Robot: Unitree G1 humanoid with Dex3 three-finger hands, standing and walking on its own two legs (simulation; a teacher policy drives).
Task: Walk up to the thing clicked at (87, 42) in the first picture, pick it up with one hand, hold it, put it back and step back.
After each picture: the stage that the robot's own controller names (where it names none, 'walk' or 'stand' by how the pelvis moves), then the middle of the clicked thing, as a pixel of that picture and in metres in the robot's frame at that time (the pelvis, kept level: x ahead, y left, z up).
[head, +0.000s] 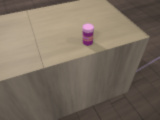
stand; (87, 34) +0.78 +0.00 -0.07
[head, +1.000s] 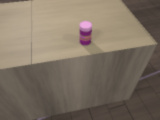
walk; (85, 33) +0.71 +0.03 -0.04
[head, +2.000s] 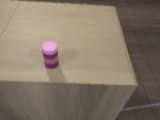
walk; (50, 55) +0.52 +0.19 -0.03
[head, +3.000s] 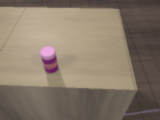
stand; (49, 60) +0.52 +0.19 -0.04
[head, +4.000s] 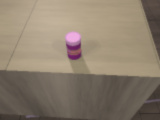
stand; (73, 46) +0.56 +0.07 -0.03
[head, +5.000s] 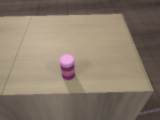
stand; (67, 67) +0.52 +0.10 -0.07
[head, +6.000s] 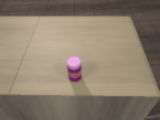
stand; (74, 69) +0.51 +0.07 -0.07
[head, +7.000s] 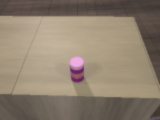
stand; (77, 69) +0.51 +0.06 -0.07
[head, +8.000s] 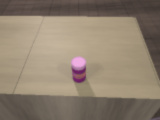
stand; (78, 70) +0.51 +0.05 -0.07
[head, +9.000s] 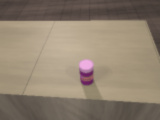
rise first; (86, 72) +0.50 +0.05 -0.07
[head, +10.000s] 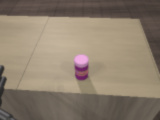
go down; (81, 67) +0.53 +0.04 -0.06
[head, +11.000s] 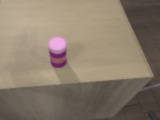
go down; (57, 53) +0.50 +0.05 -0.02
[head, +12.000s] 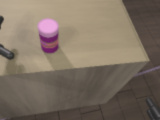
close in; (49, 37) +0.53 +0.06 +0.01
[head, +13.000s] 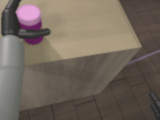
close; (31, 26) +0.55 +0.07 +0.04
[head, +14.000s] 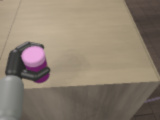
lift; (37, 65) +0.41 +0.15 +0.07
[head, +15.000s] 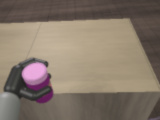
hold; (39, 83) +0.32 +0.15 +0.12
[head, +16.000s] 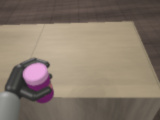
hold; (40, 84) +0.32 +0.15 +0.12
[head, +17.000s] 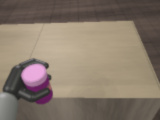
hold; (38, 85) +0.31 +0.16 +0.12
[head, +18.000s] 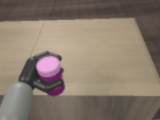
crouch; (51, 77) +0.34 +0.12 +0.12
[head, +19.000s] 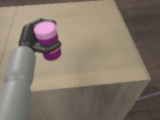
crouch; (48, 42) +0.47 +0.09 +0.12
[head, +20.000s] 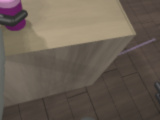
lower; (10, 9) +0.58 +0.09 +0.06
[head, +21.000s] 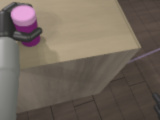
lower; (27, 27) +0.54 +0.08 +0.04
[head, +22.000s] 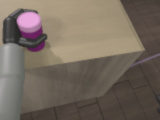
lower; (32, 33) +0.52 +0.08 +0.04
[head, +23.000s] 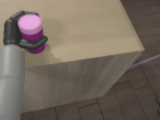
lower; (33, 35) +0.52 +0.08 +0.04
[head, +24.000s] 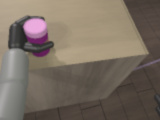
open; (38, 38) +0.51 +0.08 +0.03
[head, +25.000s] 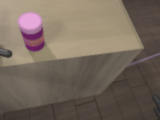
withdraw; (32, 33) +0.52 +0.08 +0.04
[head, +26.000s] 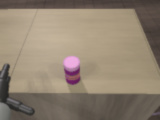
sink last; (72, 70) +0.47 +0.07 -0.03
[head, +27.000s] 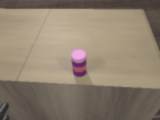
stand; (79, 63) +0.51 +0.07 -0.02
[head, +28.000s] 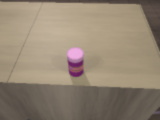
stand; (75, 62) +0.48 +0.06 -0.01
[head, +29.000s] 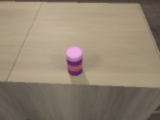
stand; (74, 61) +0.49 +0.07 +0.00
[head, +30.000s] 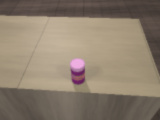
stand; (77, 71) +0.50 +0.06 -0.07
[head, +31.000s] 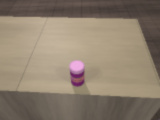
stand; (77, 73) +0.49 +0.06 -0.07
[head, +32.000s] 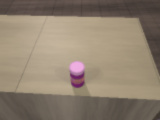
stand; (77, 74) +0.48 +0.06 -0.07
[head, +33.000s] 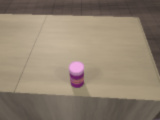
walk; (76, 75) +0.47 +0.06 -0.07
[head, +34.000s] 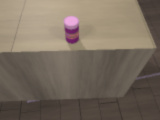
walk; (71, 30) +0.63 +0.08 -0.05
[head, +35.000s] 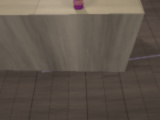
walk; out of the picture +0.97 +0.08 -0.05
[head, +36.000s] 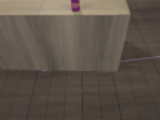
stand; (75, 2) +1.14 +0.08 -0.05
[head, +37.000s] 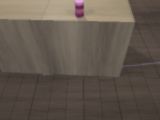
stand; (79, 8) +1.09 +0.06 -0.07
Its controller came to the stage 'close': yes
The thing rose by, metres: 0.18
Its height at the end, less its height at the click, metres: +0.00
